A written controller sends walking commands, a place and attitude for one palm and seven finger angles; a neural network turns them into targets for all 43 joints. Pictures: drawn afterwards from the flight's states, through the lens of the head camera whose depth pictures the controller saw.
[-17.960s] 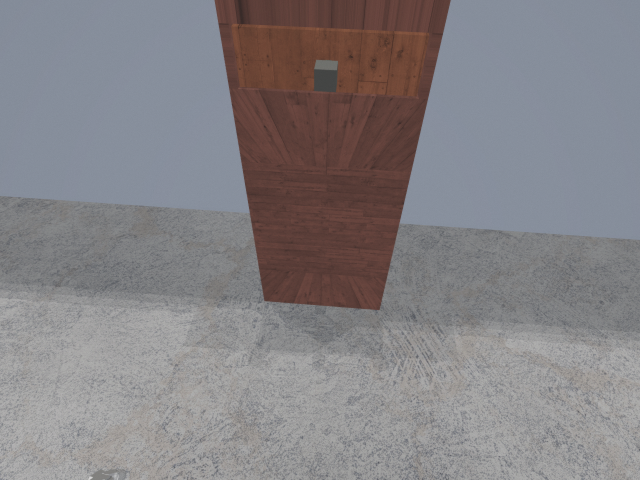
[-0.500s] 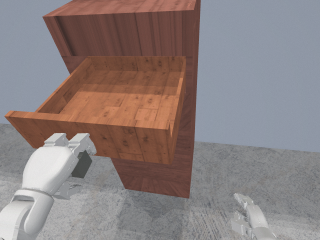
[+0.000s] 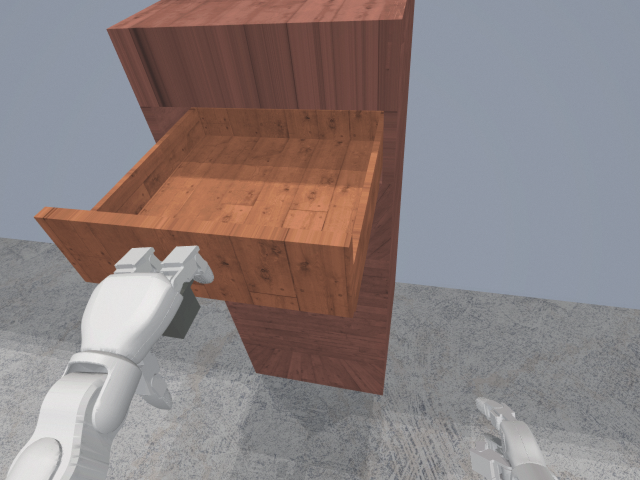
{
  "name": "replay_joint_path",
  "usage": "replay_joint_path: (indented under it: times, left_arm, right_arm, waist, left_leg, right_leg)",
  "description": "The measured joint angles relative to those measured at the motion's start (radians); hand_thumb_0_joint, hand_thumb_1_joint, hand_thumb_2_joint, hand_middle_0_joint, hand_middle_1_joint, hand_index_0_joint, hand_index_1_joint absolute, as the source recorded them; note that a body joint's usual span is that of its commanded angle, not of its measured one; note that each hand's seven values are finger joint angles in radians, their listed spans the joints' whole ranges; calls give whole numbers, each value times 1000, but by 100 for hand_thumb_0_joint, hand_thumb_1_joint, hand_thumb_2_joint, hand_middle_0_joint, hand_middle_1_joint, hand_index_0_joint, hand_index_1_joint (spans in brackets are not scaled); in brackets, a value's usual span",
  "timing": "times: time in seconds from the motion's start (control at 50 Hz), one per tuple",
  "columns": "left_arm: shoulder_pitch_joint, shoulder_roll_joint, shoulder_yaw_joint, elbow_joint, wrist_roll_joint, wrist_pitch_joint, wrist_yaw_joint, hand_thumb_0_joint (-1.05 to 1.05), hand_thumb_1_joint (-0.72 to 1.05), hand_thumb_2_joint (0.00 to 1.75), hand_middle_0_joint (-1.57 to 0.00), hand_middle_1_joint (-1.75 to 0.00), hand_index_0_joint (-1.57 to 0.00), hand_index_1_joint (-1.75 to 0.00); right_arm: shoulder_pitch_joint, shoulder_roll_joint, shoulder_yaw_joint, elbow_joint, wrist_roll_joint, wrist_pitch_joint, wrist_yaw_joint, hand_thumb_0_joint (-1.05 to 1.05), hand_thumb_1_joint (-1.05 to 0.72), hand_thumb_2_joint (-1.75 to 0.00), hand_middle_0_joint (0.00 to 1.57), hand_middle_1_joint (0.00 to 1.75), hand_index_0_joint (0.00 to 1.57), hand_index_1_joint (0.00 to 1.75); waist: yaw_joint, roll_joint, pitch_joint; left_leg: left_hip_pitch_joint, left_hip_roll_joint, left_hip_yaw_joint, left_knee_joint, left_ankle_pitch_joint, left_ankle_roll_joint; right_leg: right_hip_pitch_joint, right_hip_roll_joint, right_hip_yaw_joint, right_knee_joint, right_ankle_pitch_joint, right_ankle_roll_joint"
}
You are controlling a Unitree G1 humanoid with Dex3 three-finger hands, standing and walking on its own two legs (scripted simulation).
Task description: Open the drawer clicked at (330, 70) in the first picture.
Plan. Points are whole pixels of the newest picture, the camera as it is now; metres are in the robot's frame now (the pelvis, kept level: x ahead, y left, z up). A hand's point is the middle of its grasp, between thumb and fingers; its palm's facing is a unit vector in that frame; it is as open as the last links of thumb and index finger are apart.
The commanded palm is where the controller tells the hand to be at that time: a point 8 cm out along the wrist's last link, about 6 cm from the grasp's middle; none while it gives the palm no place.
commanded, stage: lift the hand off the handle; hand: left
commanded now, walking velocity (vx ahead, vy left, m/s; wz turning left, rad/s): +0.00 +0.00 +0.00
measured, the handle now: (177, 294) +0.27 +0.21 +0.14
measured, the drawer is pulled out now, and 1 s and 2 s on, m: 0.28 0.28 0.28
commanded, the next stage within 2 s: draw the hand back to the body in 1.32 s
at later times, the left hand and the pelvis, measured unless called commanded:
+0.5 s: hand (156, 290) +0.24 +0.21 +0.18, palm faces +0.15 -0.08 -0.99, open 13.7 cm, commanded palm +0.20 +0.21 +0.25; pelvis -0.01 +0.00 +0.00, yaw +0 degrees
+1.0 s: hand (130, 234) +0.25 +0.21 +0.25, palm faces +0.21 -0.02 -0.98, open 13.9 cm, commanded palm +0.20 +0.22 +0.32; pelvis -0.01 -0.01 +0.00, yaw +0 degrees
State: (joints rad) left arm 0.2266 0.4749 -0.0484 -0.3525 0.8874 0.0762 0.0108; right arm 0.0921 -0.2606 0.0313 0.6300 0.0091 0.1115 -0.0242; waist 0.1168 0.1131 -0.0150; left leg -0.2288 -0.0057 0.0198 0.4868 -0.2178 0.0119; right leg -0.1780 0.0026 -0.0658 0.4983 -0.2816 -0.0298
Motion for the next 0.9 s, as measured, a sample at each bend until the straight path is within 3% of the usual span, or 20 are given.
replay_joint_path:
  times: [0.14, 0.3, 0.72, 0.9]
  left_arm:
    - [-55, 19, -16, 34, -6, 9, -47, -1, -50, 30, -32, -120, -33, -122]
    - [-63, 58, 6, -34, -57, -11, -69, -1, -50, 30, -33, -121, -34, -121]
    - [-221, 141, 71, -69, -141, 65, -187, -1, -50, 30, -34, -121, -33, -120]
    - [-278, 197, 120, -68, -185, 88, -270, -1, -50, 30, -32, -120, -32, -120]
  right_arm:
    - [-17, 24, 19, 1, 3, -4, 3, 2, -90, -90, 20, 30, 20, 30]
    - [-31, 17, 21, -6, 8, -20, 14, 2, -90, -90, 20, 30, 20, 30]
    - [-55, -15, 25, -6, 31, -8, 28, 2, -90, -90, 20, 30, 20, 30]
    - [-58, -22, 34, -19, 36, -4, 33, 2, -90, -90, 20, 30, 20, 30]
  waist:
    - [-7, 3, 5]
    - [-9, 13, 7]
    - [-3, 28, 5]
    - [-13, 35, -1]
  left_leg:
    - [24, -2, 4, -22, 13, 1]
    - [46, 0, 8, -42, 21, 1]
    - [53, 1, -2, -56, 37, -6]
    - [36, 4, 0, -43, 34, -9]
  right_leg:
    - [19, -1, 4, -15, 10, 1]
    - [40, 1, 9, -37, 22, 2]
    - [45, 3, -1, -40, 28, -5]
    - [25, 5, 1, -23, 23, -7]
